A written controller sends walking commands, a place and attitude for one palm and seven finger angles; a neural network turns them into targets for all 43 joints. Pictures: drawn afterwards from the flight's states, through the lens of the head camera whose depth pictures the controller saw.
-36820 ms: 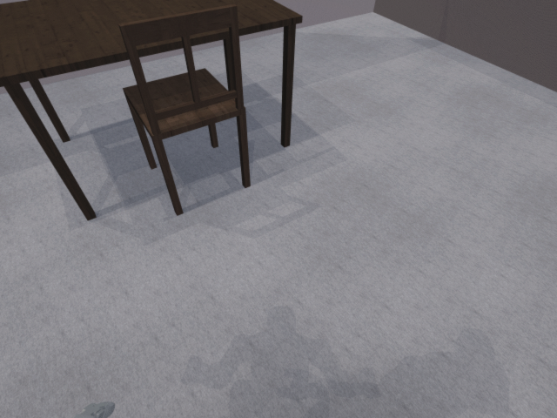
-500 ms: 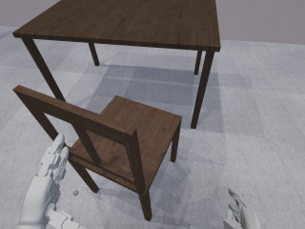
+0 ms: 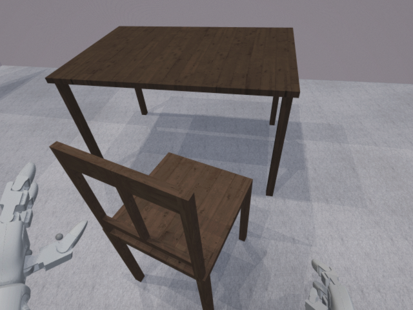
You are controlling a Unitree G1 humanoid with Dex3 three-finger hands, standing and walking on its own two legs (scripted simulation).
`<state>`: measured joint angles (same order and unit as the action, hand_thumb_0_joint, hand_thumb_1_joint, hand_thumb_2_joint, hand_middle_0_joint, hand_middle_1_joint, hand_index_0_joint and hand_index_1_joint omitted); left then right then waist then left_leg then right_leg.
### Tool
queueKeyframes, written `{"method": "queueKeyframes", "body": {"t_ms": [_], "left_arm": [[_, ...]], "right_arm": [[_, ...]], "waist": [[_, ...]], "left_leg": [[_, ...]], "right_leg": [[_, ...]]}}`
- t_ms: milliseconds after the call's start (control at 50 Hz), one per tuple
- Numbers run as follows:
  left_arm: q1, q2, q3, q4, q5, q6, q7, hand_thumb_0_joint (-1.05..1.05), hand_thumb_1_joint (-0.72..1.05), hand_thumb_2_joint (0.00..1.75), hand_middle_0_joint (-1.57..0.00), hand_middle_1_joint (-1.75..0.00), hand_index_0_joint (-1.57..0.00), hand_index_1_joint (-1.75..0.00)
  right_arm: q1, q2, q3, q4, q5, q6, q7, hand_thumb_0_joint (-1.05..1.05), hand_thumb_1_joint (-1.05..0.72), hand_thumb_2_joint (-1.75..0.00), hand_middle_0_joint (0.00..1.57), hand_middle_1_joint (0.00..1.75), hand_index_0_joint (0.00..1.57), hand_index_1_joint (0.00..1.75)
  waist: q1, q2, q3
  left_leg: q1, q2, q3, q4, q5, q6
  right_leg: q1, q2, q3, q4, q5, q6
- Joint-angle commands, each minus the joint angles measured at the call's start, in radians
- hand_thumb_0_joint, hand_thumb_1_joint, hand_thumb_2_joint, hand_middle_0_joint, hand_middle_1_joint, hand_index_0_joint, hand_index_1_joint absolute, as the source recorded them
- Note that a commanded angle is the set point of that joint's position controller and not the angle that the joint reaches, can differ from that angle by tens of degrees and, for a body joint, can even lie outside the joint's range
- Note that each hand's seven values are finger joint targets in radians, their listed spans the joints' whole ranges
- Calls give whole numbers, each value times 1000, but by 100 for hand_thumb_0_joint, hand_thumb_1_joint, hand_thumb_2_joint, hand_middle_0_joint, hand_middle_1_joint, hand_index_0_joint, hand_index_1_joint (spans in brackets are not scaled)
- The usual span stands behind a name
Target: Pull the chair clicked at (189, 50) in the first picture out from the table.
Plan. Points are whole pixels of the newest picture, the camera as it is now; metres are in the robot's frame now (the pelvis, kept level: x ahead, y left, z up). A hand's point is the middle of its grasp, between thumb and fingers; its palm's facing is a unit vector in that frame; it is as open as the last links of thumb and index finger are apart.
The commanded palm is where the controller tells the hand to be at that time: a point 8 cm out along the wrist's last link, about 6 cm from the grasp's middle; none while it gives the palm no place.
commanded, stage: draw the hand back to the body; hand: left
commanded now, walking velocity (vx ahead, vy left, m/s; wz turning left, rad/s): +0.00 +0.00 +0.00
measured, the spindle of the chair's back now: (134, 214) +0.37 +0.25 -0.09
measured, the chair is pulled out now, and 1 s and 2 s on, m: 0.47 0.47 0.47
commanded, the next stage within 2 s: step back with the hand held close in 0.52 s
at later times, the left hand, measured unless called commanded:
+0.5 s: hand (36, 218) +0.20 +0.27 +0.17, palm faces +0.47 -0.80 -0.38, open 7.5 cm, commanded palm +0.15 +0.32 +0.19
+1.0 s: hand (46, 212) +0.21 +0.27 +0.16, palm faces +0.31 -0.78 -0.55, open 7.4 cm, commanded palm +0.14 +0.33 +0.18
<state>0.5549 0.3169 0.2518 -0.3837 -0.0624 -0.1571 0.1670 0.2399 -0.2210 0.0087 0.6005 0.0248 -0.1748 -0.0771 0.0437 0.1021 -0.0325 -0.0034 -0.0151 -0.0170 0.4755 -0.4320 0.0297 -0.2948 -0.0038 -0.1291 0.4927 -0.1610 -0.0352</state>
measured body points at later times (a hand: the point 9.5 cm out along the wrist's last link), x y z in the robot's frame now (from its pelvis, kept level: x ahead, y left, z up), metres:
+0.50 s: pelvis +0.01 +0.02 +0.00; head +0.00 +0.00 +0.45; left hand +0.17 +0.31 +0.19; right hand +0.19 -0.21 -0.08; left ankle -0.11 +0.10 -0.73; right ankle +0.07 -0.10 -0.73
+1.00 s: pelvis +0.00 +0.03 +0.00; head +0.04 +0.02 +0.44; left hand +0.19 +0.31 +0.19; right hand +0.14 -0.22 -0.10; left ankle -0.10 +0.10 -0.73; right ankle +0.07 -0.10 -0.73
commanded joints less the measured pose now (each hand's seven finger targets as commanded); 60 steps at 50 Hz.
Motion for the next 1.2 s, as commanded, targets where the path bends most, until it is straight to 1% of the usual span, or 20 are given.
{"method": "queueKeyframes", "body": {"t_ms": [0, 120, 180, 260, 420, 600, 620, 640, 660, 680, 700, 760, 820, 900, 960, 980, 1040, 1080, 1120, 1180], "left_arm": [[-103, 205, 176, -222, -8, -79, 20, 0, 68, 80, -17, -26, -17, -26], [-150, 253, 262, -250, -18, -100, 28, 0, 90, 90, -20, -30, -20, -30], [-83, 166, 202, -140, -25, -91, 10, 0, 90, 90, -20, -30, -20, -30], [-106, 172, 199, -133, -26, -99, 1, 0, 90, 90, -20, -30, -20, -30], [-103, 231, 236, -295, -13, -108, 14, 0, 90, 90, -20, -30, -20, -30], [-114, 180, 213, -164, -23, -86, 4, 0, 90, 90, -20, -30, -20, -30], [-149, 135, 157, -142, -16, -85, -2, 0, 90, 90, -20, -30, -20, -30], [-353, 344, 345, -272, 7, -134, 1, 0, 90, 90, -20, -30, -20, -30], [-374, 353, 352, -243, 13, -155, -7, 0, 90, 90, -20, -30, -20, -30], [-247, 263, 297, -168, 15, -152, -13, 0, 90, 90, -20, -30, -20, -30], [-184, 208, 251, -145, 19, -141, -21, 0, 90, 90, -20, -30, -20, -30], [-142, 194, 231, -216, 26, -137, -30, 0, 90, 90, -20, -30, -20, -30], [-56, 227, 271, -280, 31, -130, -24, 0, 90, 90, -20, -30, -20, -30], [27, 302, 365, -356, 18, -133, -11, 0, 90, 90, -20, -30, -20, -30], [72, 330, 407, -354, 6, -135, -2, 0, 90, 90, -20, -30, -20, -30], [84, 300, 386, -334, 3, -134, -1, 0, 90, 90, -20, -30, -20, -30], [77, 289, 386, -304, 14, -124, 12, 0, 90, 90, -20, -30, -20, -30], [62, 263, 359, -297, 10, -114, 10, 0, 90, 90, -20, -30, -20, -30], [23, 247, 328, -313, 8, -110, 2, 0, 90, 90, -20, -30, -20, -30], [-33, 221, 282, -328, 24, -105, 2, 0, 90, 90, -20, -30, -20, -30]], "right_arm": [[-132, -96, -44, -144, 5, -65, 3, 0, -90, -90, 20, 30, 20, 30], [-138, -94, -53, -121, 5, -76, 10, 0, -90, -90, 20, 30, 20, 30], [-133, -95, -55, -105, 7, -66, 17, 0, -90, -90, 20, 30, 20, 30], [-148, -110, -64, -105, 8, -48, 22, 0, -90, -90, 20, 30, 20, 30], [-134, -96, -61, -114, -6, -70, 24, 0, -90, -90, 20, 30, 20, 30], [-130, -101, -63, -106, -1, -33, 27, 0, -90, -90, 20, 30, 20, 30], [-131, -105, -62, -104, 0, -30, 30, 0, -90, -90, 20, 30, 20, 30], [-67, -138, -64, -141, 8, -9, 26, 0, -90, -90, 20, 30, 20, 30], [-76, -122, -57, -130, 2, 1, 17, 0, -90, -90, 20, 30, 20, 30], [-86, -114, -54, -125, 2, 9, 15, 0, -90, -90, 20, 30, 20, 30], [-86, -120, -50, -137, -1, 20, 20, 0, -90, -90, 20, 30, 20, 30], [-107, -136, -59, -158, -10, 38, 30, 0, -90, -90, 20, 30, 20, 30], [-104, -131, -71, -177, -15, 57, 38, 0, -90, -90, 20, 30, 20, 30], [-95, -126, -83, -201, -3, 76, 37, 0, -90, -90, 20, 30, 20, 30], [-90, -120, -88, -205, 12, 94, 32, 0, -90, -90, 20, 30, 20, 30], [-85, -106, -80, -204, 12, 101, 30, 0, -90, -90, 20, 30, 20, 30], [-98, -111, -83, -202, 10, 117, 12, 0, -90, -90, 20, 30, 20, 30], [-99, -114, -84, -189, -3, 113, 5, 0, -90, -90, 20, 30, 20, 30], [-114, -118, -82, -166, -33, 103, 15, 0, -90, -90, 20, 30, 20, 30], [-105, -104, -74, -149, -41, 80, 18, 0, -90, -90, 20, 30, 20, 30]], "waist": [[5, -32, 12], [11, -13, -35], [1, -58, 24], [2, -57, 36], [14, 22, -120], [-1, -36, 28], [-12, -32, 43], [-34, -41, 109], [-28, -23, 119], [-31, -25, 119], [-32, -17, 89], [-30, 48, -5], [-30, -26, -101], [-34, -52, -192], [-44, -73, -217], [-51, -78, -188], [-57, -41, -120], [-59, 7, -79], [-60, 98, -25], [-55, 78, 27]], "left_leg": [[-331, 33, -1, -155, 226, -32], [-292, 34, -1, -162, 307, -49], [-298, 43, 1, -164, 359, -56], [-309, 43, 0, -164, 341, -50], [-234, 42, -17, -134, 567, -93], [-270, 58, -18, -159, 496, -93], [-268, 58, -13, -163, 472, -85], [-350, 90, -23, -184, 295, -58], [-381, 91, -54, -217, 200, -48], [-358, 93, -39, -223, 220, -44], [-340, 98, -34, -218, 269, -51], [-299, 115, -48, -159, 562, -83], [-264, 132, -45, -85, 768, -96], [-335, 105, -49, 51, 788, -122], [-355, 79, -47, 96, 577, -115], [-345, 81, -50, 59, 498, -109], [-387, 135, -62, -60, 463, -53], [-331, 191, -98, -74, 788, -68], [-246, 262, -135, -84, 1112, -95], [-223, 262, -96, -43, 1069, -22]], "right_leg": [[333, -46, 96, -84, -9, 4], [380, -43, 91, -79, 98, 1], [346, -40, 83, -75, 135, -1], [334, -39, 85, -78, 110, -4], [422, -43, 81, -49, 288, -6], [327, -30, 75, -62, 195, -6], [300, -31, 74, -64, 162, -2], [272, -62, 183, -53, 215, -2], [263, -81, 175, -46, 190, -4], [249, -74, 155, -31, 216, -1], [250, -68, 142, -12, 238, 9], [272, -74, 130, 46, 357, 10], [295, -81, 124, 82, 396, 1], [365, -140, 174, 129, 537, -66], [323, -195, 222, 131, 585, -92], [271, -199, 207, 128, 535, -77], [219, -100, 137, 165, 359, 3], [139, -56, 99, 218, 202, 21], [-7, -28, 99, 294, -98, 21], [-46, -29, 109, 280, -139, 17]]}}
